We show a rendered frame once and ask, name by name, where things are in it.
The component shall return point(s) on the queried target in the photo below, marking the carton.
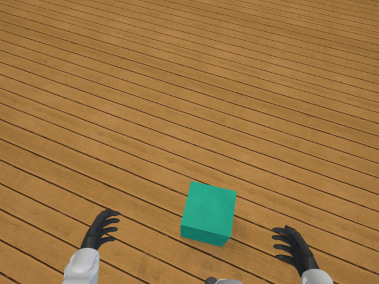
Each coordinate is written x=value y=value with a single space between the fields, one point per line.
x=208 y=214

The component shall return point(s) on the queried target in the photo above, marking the robot left forearm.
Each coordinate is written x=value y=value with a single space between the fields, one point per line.
x=83 y=267

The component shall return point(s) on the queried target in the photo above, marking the right robot hand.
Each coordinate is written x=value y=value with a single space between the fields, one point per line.
x=302 y=258

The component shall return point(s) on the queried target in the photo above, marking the robot right forearm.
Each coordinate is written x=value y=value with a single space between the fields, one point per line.
x=315 y=276

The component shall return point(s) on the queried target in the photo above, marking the left robot hand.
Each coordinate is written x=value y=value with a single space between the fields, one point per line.
x=93 y=236

